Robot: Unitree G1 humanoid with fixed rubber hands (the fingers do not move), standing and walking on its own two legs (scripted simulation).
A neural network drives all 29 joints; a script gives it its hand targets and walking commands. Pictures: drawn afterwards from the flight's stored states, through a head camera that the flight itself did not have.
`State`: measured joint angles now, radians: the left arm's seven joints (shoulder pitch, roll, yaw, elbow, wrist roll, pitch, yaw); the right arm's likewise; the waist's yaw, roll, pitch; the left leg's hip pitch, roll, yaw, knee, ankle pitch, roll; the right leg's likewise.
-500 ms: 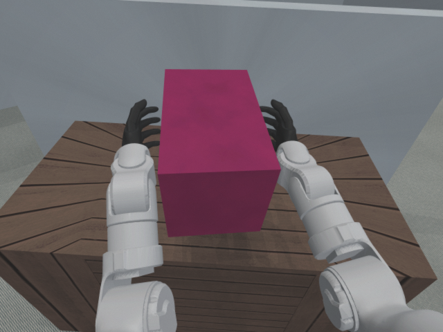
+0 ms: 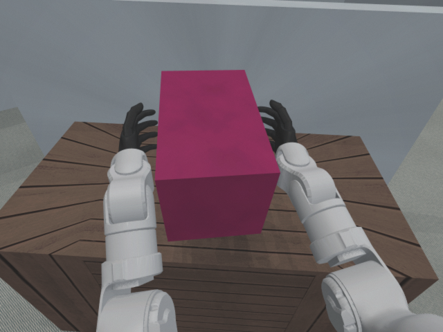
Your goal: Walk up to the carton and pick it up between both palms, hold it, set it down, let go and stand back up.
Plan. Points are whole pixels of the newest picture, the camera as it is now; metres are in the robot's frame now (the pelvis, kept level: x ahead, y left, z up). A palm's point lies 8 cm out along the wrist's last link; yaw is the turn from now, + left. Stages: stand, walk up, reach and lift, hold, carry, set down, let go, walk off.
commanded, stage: hold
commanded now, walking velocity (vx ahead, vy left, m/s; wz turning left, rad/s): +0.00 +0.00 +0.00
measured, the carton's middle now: (209, 149) +0.39 +0.01 +0.16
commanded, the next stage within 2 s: none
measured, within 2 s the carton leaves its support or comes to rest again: neither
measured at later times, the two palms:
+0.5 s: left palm (130, 150) +0.35 +0.15 +0.19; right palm (282, 144) +0.35 -0.11 +0.19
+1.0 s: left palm (131, 151) +0.35 +0.14 +0.19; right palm (282, 144) +0.36 -0.11 +0.19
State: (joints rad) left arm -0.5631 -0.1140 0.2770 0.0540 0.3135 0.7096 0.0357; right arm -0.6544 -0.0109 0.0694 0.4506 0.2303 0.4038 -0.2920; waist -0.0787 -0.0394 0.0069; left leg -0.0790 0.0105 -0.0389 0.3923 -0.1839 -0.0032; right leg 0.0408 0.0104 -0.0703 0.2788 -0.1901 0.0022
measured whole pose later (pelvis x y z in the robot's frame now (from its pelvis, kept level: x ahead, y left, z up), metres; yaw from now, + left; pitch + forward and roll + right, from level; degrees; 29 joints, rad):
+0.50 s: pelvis -0.01 +0.00 +0.00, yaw +0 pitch -7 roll -1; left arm -0.60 -0.10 0.30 0.11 0.33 0.69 0.02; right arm -0.68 0.01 0.04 0.51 0.20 0.38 -0.28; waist -0.07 -0.05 0.00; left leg -0.08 0.01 -0.03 0.38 -0.17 0.00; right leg 0.03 0.01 -0.06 0.28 -0.18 0.00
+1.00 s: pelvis +0.00 +0.00 +0.00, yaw +0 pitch -7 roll -1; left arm -0.58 -0.12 0.29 0.08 0.32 0.70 0.03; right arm -0.67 -0.01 0.06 0.49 0.22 0.38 -0.28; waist -0.07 -0.05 0.00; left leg -0.08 0.01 -0.03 0.39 -0.18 0.00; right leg 0.04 0.01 -0.06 0.28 -0.19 0.00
